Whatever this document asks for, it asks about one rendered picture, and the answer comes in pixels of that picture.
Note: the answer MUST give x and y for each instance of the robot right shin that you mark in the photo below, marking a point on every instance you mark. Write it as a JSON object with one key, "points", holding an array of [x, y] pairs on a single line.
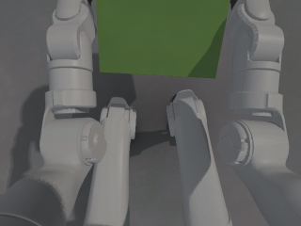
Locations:
{"points": [[198, 103]]}

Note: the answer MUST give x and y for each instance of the right robot forearm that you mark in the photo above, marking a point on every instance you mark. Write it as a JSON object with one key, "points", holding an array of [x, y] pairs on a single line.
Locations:
{"points": [[257, 45]]}

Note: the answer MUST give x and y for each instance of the robot right upper arm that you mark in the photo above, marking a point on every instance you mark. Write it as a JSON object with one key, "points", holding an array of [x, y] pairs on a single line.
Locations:
{"points": [[257, 151]]}

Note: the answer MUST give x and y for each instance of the robot left upper arm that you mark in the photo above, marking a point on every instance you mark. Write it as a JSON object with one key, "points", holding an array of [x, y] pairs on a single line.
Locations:
{"points": [[69, 148]]}

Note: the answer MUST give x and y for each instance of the left robot forearm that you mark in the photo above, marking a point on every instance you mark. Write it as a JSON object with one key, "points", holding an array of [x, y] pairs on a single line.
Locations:
{"points": [[69, 61]]}

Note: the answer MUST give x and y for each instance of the carton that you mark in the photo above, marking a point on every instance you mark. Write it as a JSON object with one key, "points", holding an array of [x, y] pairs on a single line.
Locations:
{"points": [[161, 37]]}

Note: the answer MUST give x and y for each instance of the robot shin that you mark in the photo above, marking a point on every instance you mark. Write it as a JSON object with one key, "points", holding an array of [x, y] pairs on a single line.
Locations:
{"points": [[198, 103], [114, 100]]}

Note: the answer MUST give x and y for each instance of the robot left shin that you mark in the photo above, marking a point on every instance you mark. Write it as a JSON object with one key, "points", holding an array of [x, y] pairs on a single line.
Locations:
{"points": [[114, 100]]}

